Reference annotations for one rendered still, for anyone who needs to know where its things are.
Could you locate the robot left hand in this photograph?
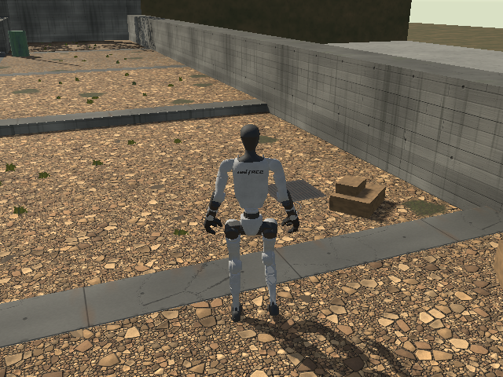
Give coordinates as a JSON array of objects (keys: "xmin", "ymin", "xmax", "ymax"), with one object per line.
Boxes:
[{"xmin": 204, "ymin": 218, "xmax": 222, "ymax": 235}]

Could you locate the robot shin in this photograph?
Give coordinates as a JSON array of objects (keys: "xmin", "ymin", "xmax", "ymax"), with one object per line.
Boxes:
[
  {"xmin": 229, "ymin": 260, "xmax": 240, "ymax": 311},
  {"xmin": 265, "ymin": 251, "xmax": 277, "ymax": 306}
]

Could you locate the robot right upper arm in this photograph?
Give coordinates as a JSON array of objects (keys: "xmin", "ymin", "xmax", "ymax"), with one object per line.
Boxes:
[{"xmin": 266, "ymin": 158, "xmax": 289, "ymax": 202}]

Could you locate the right robot shin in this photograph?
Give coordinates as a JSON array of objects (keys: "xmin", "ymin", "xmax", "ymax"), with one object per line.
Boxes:
[{"xmin": 265, "ymin": 251, "xmax": 277, "ymax": 306}]

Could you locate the left robot shin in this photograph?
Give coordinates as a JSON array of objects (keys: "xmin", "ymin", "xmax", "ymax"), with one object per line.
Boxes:
[{"xmin": 229, "ymin": 260, "xmax": 240, "ymax": 311}]

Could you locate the robot right forearm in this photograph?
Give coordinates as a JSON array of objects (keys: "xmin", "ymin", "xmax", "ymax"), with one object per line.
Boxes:
[{"xmin": 281, "ymin": 190, "xmax": 298, "ymax": 221}]

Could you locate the robot left forearm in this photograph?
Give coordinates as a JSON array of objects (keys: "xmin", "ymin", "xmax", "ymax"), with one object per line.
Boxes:
[{"xmin": 206, "ymin": 191, "xmax": 221, "ymax": 221}]

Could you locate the robot right hand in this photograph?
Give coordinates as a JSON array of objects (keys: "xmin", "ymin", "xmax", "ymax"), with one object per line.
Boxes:
[{"xmin": 281, "ymin": 217, "xmax": 299, "ymax": 233}]

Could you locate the robot left upper arm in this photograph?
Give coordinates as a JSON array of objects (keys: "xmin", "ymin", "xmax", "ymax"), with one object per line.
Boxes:
[{"xmin": 212, "ymin": 159, "xmax": 234, "ymax": 203}]

